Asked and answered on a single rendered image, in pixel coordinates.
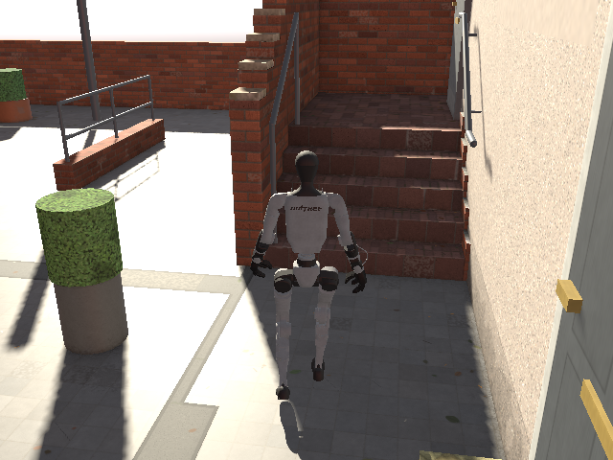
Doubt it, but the robot left foot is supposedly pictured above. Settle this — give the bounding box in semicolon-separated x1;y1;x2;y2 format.
276;384;290;400

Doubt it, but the left robot hand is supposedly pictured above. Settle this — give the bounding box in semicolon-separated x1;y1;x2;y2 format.
250;260;272;278

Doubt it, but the right robot hand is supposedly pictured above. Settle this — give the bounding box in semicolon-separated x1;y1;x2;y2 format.
345;270;367;293

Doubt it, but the robot right forearm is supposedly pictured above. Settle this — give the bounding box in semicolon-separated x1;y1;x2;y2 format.
344;231;364;274

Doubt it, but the robot left forearm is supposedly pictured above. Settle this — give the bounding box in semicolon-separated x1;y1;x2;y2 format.
252;230;269;264

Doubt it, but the left robot upper arm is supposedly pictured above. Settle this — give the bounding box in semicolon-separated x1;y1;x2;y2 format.
260;193;287;244

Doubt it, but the right robot upper arm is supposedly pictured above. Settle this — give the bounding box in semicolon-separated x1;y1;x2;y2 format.
327;193;353;246

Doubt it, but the robot torso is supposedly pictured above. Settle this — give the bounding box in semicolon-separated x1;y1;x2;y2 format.
284;188;329;288

